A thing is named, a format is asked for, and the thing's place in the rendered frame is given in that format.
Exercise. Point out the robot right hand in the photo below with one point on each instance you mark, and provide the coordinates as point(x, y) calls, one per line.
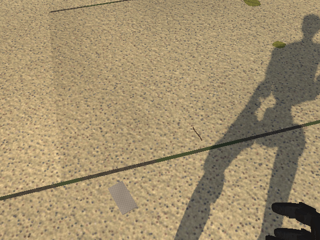
point(302, 213)

